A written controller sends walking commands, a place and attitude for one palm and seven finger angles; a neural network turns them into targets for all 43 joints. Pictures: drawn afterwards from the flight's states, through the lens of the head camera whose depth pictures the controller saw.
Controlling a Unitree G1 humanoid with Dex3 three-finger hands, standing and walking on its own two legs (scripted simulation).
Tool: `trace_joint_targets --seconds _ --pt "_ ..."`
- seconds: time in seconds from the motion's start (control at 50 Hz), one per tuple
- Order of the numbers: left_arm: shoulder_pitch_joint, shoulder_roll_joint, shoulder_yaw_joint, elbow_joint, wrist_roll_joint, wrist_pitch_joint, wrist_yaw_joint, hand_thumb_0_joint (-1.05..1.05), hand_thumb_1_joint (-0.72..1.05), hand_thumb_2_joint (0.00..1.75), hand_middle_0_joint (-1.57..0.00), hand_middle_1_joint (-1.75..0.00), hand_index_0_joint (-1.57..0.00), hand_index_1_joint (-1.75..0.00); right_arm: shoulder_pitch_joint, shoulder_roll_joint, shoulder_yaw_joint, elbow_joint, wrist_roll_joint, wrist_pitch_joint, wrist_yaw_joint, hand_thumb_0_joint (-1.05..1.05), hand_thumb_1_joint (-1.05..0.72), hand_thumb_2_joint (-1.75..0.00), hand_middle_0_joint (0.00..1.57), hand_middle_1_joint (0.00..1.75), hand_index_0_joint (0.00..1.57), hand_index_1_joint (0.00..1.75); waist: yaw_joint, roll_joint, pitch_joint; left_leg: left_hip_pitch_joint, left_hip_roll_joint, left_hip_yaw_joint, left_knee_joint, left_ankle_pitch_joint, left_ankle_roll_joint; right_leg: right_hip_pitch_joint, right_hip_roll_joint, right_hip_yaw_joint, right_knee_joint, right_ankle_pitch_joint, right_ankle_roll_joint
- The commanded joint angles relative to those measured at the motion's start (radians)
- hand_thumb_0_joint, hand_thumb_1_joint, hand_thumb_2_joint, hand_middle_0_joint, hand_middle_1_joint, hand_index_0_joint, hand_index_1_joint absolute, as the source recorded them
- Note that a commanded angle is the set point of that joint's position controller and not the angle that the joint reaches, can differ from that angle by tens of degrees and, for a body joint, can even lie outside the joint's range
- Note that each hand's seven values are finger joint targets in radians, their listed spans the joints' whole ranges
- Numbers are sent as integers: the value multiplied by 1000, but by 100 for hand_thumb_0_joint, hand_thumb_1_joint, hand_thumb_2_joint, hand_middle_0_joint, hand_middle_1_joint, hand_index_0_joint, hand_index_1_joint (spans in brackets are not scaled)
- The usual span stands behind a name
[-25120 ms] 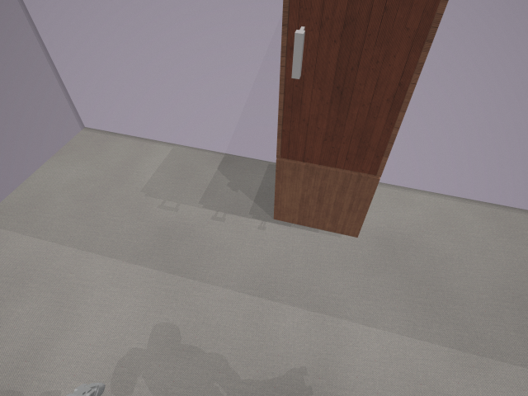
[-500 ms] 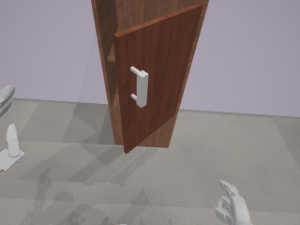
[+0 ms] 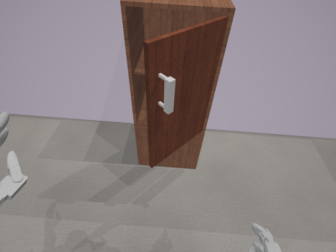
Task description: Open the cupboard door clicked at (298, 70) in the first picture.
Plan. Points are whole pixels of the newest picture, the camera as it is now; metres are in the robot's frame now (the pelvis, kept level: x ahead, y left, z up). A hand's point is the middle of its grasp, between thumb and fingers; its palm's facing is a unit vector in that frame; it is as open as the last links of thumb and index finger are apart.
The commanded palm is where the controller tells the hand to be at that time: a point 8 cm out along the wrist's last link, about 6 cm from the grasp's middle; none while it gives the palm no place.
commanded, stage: stop stepping back and stand still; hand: left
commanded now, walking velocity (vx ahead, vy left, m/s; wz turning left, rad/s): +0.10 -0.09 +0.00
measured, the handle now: (165, 93) +0.57 +0.05 +0.08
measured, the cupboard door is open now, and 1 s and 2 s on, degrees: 47 47 47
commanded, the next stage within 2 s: let the arm hang, fingers relaxed in 0.24 s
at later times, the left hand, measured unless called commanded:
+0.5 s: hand (72, 235) +0.18 +0.24 -0.06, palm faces +0.14 -0.90 -0.41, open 7.4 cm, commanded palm none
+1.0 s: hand out of the picture -0.05 +0.19 -0.16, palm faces +0.10 -0.96 -0.27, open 7.3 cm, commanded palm none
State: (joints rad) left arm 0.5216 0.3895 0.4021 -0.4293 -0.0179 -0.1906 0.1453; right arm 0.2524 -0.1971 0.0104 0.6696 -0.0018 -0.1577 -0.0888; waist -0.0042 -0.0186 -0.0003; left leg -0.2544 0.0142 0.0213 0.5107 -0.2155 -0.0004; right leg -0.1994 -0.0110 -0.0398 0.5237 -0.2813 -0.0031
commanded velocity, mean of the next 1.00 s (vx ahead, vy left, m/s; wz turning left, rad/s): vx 0.02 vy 0.00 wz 0.00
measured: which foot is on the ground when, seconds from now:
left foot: down 0.00-1.00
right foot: down 0.00-1.00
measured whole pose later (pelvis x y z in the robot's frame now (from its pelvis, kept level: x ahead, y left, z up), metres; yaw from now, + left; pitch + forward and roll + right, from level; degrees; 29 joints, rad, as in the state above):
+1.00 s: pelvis -0.01 -0.02 +0.01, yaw +5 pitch -2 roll +0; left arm 0.27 0.21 0.02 1.16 0.01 0.02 0.02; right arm 0.25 -0.17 -0.01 1.14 -0.02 0.03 -0.03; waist 0.00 0.04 0.10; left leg -0.25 0.00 -0.07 0.44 -0.15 -0.02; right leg -0.15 0.03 -0.01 0.44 -0.25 -0.03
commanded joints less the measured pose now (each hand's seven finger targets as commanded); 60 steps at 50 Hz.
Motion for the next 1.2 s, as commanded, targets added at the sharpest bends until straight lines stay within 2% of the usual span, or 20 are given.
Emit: trace_joint_targets --seconds 0.0,0.08,0.16,0.18,0.22,0.3,0.32,0.34,0.38,0.42,0.44,0.46,0.48,0.5,0.56,0.6,0.64,0.72,0.88,1.18 --pt "-38 189 121 -253 0 -79 18 0 90 90 -20 -30 -20 -30 -124 -128 -29 -177 -10 -70 1 0 -90 -90 20 30 20 30 9 192 -23 -81 158 -191 -300 -219 63 35 17 -4 -5 -31 14" --pt "-21 177 119 -197 -2 -63 19 0 90 90 -20 -30 -20 -30 -125 -123 -32 -181 -11 -58 4 0 -90 -90 20 30 20 30 5 138 -2 -123 108 -120 -255 -345 45 38 14 15 -99 -103 -10" --pt "-68 189 109 -187 -9 -51 15 0 90 90 -20 -30 -20 -30 -118 -116 -41 -168 -15 -42 6 0 -90 -90 20 30 20 30 -3 -59 1 -29 9 -5 67 -153 17 -140 -125 235 -286 -284 -87" --pt "-90 187 102 -202 -12 -49 16 0 90 90 -20 -30 -20 -30 -113 -110 -37 -159 -14 -41 6 0 -90 -90 20 30 20 30 -7 -65 -11 -21 4 2 135 -106 17 -145 -165 264 -291 -241 -107" --pt "-119 187 103 -205 -14 -49 20 0 90 90 -20 -30 -20 -30 -108 -111 -35 -151 -12 -43 7 0 -90 -90 20 30 20 30 -10 -66 -37 -7 11 -4 94 -53 19 -95 -171 216 -235 -108 -104" --pt "-92 174 95 -205 -13 -59 10 0 90 90 -20 -30 -20 -30 -139 -124 -33 -169 -5 -46 1 0 -90 -90 20 30 20 30 -1 132 19 30 63 -104 -120 -34 30 -111 -49 87 -136 -55 -22" --pt "-149 -20 -278 560 77 124 -128 0 90 90 -20 -30 -20 -30 -115 -311 -102 98 -15 -27 88 0 -90 -90 20 30 20 30 -59 204 75 -115 120 -220 -15 190 74 -211 -54 -1 130 62 -21" --pt "-107 -56 -261 601 56 193 -142 0 90 90 -20 -30 -20 -30 -63 -243 -93 81 -10 49 85 0 -90 -90 20 30 20 30 -23 221 14 -128 174 -267 -89 280 117 -170 -13 10 238 -66 -4" --pt "-151 -81 -292 655 51 203 -143 0 90 90 -20 -30 -20 -30 -48 -225 -73 51 -37 80 74 0 -90 -90 20 30 20 30 -20 66 -54 -84 235 -400 -122 335 196 -199 9 66 348 -266 0" --pt "-184 -54 -301 780 49 187 -140 0 90 90 -20 -30 -20 -30 -73 -231 -65 59 -46 96 75 0 -90 -90 20 30 20 30 17 -28 -104 -28 199 -334 -67 456 175 -111 1 64 194 -166 -6" --pt "-176 -25 -300 859 49 181 -137 0 90 90 -20 -30 -20 -30 -99 -230 -62 68 -37 104 75 0 -90 -90 20 30 20 30 42 -66 -130 -63 147 -266 -18 418 128 21 -12 72 43 18 -8" --pt "-204 26 -301 927 53 176 -133 0 90 90 -20 -30 -20 -30 -117 -201 -60 79 -24 111 80 0 -90 -90 20 30 20 30 36 -106 -92 -132 61 -178 12 243 62 58 -76 165 -51 136 -34" --pt "-249 61 -309 990 50 175 -136 0 90 90 -20 -30 -20 -30 -109 -180 -53 100 -17 120 87 0 -90 -90 20 30 20 30 5 -67 -35 -110 5 -114 24 56 26 -25 -180 255 -136 111 -81" --pt "-316 81 -322 1044 47 174 -136 0 90 90 -20 -30 -20 -30 -100 -176 -52 131 -22 139 86 0 -90 -90 20 30 20 30 -16 -109 -9 -55 -20 -77 62 -26 15 -104 -202 289 -193 48 -109" --pt "-383 46 -349 1193 39 173 -128 0 90 90 -20 -30 -20 -30 -57 -165 -48 218 -27 158 80 0 -90 -90 20 30 20 30 -35 -119 12 44 2 -73 33 47 17 -126 -146 218 -209 73 -104" --pt "-347 -4 -364 1290 29 174 -126 0 90 90 -20 -30 -20 -30 -41 -134 -34 277 -25 157 75 0 -90 -90 20 30 20 30 -28 77 7 79 29 -104 -39 133 14 -99 -107 190 -184 67 -76" --pt "-294 -36 -353 1367 26 178 -124 0 90 90 -20 -30 -20 -30 -43 -128 -32 312 -28 155 66 0 -90 -90 20 30 20 30 -4 199 -10 41 56 -144 -96 136 26 -12 -72 157 -157 85 -62" --pt "-265 -53 -362 1464 23 183 -124 0 90 90 -20 -30 -20 -30 -9 -118 -31 368 -20 162 58 0 -90 -90 20 30 20 30 -3 85 3 45 58 -146 -119 85 27 4 -70 139 -195 49 -62" --pt "-250 -56 -361 1534 24 187 -120 0 90 90 -20 -30 -20 -30 32 -111 -41 422 -20 170 55 0 -90 -90 20 30 20 30 -7 3 56 55 56 -141 -137 37 31 -39 -71 121 -228 -55 -63" --pt "-274 -57 -356 1531 29 181 -118 0 90 90 -20 -30 -20 -30 -16 -106 -41 426 -23 160 60 0 -90 -90 20 30 20 30 -2 25 71 45 59 -153 -169 68 31 -25 -72 115 -203 5 -51"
